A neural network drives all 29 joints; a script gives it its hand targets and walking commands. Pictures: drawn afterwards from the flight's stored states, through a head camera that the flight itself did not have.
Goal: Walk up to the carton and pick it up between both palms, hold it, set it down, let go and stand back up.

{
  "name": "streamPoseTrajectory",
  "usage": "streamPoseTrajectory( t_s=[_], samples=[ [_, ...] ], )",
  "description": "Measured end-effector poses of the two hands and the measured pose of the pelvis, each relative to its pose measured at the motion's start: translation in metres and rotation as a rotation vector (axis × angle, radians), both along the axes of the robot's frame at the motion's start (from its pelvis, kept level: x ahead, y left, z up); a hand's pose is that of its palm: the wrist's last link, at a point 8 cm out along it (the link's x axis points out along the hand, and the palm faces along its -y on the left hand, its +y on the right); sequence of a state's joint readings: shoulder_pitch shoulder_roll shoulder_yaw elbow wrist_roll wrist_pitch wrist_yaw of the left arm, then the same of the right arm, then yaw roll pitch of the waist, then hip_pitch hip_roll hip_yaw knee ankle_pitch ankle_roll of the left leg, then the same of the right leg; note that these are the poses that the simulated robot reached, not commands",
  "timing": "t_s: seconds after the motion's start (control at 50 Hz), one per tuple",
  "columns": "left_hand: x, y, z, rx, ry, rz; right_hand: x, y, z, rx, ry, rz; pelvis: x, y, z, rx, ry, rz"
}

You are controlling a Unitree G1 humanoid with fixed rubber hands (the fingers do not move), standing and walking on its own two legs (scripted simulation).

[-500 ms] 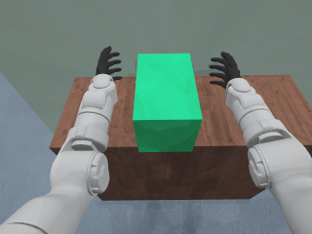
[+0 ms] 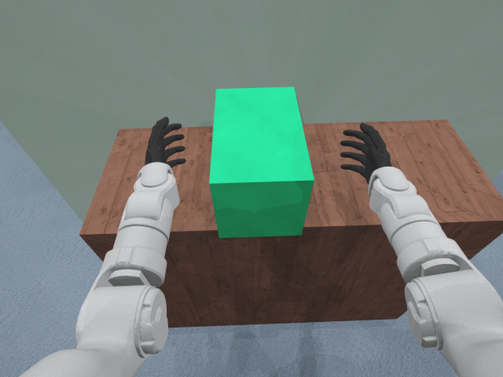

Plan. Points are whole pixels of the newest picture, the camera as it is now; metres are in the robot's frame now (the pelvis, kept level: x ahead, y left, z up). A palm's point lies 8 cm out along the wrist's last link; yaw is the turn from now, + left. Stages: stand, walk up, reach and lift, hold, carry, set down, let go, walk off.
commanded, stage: set down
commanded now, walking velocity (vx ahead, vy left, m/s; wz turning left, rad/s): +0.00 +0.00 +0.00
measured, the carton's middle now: (257, 160) +0.51 +0.05 +0.02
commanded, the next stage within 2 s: let go in 1.92 s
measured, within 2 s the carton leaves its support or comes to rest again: neither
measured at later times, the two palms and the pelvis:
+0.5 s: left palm (146, 214) +0.33 +0.22 +0.06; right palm (388, 218) +0.36 -0.18 +0.04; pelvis +0.00 +0.00 +0.00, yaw +0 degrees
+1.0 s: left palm (146, 255) +0.28 +0.22 +0.01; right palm (399, 266) +0.30 -0.20 +0.00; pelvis +0.01 +0.00 +0.00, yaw +0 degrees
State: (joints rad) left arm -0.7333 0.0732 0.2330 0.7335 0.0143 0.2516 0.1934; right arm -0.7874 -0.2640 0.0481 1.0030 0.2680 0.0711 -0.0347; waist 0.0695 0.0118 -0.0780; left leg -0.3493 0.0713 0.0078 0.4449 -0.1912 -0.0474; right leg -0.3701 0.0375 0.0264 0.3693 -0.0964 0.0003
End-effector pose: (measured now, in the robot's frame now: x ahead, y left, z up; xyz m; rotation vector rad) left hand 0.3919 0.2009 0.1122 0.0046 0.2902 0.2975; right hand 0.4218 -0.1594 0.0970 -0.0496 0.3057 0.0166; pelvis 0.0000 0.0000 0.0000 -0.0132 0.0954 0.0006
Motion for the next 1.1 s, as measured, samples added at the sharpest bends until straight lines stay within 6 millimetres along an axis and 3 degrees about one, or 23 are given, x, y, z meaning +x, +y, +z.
streamPoseTrajectory(
  t_s=[0.3, 1.1],
  samples=[
    [-0.040, 0.017, -0.035, 0.028, 0.006, 0.029, -0.034, -0.014, -0.036, 0.020, -0.011, 0.000, 0.000, 0.000, 0.000, 0.000, 0.001, 0.000],
    [-0.120, 0.019, -0.114, 0.051, 0.122, -0.014, -0.137, -0.050, -0.113, 0.022, 0.071, -0.043, 0.009, -0.003, 0.001, 0.004, 0.012, 0.001]
  ],
)
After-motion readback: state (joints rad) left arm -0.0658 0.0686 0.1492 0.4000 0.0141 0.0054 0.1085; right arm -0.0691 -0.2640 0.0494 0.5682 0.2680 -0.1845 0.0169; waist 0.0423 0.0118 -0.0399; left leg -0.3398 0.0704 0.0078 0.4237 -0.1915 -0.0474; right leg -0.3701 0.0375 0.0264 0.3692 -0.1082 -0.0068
